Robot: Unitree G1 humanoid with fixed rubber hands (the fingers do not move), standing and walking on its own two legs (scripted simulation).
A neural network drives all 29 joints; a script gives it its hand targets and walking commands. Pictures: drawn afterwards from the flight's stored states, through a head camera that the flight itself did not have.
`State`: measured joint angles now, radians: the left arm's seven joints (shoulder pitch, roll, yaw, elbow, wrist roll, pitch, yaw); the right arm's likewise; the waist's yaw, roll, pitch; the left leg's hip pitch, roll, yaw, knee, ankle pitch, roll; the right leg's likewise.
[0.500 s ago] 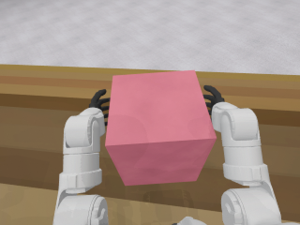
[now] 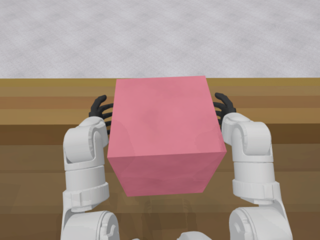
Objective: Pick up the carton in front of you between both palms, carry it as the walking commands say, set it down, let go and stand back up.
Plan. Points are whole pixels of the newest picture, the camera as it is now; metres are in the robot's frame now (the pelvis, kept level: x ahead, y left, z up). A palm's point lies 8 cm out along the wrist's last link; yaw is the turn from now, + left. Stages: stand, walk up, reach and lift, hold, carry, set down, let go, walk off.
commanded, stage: carry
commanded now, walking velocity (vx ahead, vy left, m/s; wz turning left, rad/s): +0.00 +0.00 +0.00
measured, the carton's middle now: (163, 140) +0.35 -0.03 +0.03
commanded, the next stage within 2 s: none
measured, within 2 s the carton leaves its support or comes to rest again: neither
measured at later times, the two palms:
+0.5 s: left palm (102, 86) +0.67 +0.16 -0.07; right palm (177, 76) +0.68 -0.13 -0.07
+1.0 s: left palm (114, 64) +0.96 +0.14 -0.20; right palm (171, 62) +0.94 -0.16 -0.20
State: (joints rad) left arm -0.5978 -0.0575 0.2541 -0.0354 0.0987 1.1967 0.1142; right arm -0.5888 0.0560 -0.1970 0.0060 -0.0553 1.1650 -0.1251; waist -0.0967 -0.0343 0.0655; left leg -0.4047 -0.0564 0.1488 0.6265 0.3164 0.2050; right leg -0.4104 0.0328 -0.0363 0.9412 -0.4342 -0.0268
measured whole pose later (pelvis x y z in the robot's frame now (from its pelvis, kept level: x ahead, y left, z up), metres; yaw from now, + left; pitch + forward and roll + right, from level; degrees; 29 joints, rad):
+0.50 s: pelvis +0.31 -0.01 -0.17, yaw -2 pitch +4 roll -1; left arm -0.68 -0.02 0.21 0.09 0.04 1.19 0.14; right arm -0.66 0.04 -0.27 0.03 -0.07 1.23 -0.13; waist 0.11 0.00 0.05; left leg -0.72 0.03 -0.01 0.83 0.09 0.06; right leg -0.33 0.11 -0.09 0.90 -0.64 -0.13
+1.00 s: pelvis +0.62 +0.02 -0.28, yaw +0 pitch +5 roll +0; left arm -0.41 -0.08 0.21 -0.04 0.09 1.03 0.12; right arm -0.47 0.05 -0.14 0.07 -0.01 0.99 -0.13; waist -0.12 0.00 -0.02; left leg -0.33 -0.08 0.08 0.85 -0.61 0.12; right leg -0.73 -0.03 0.01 0.93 0.00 -0.02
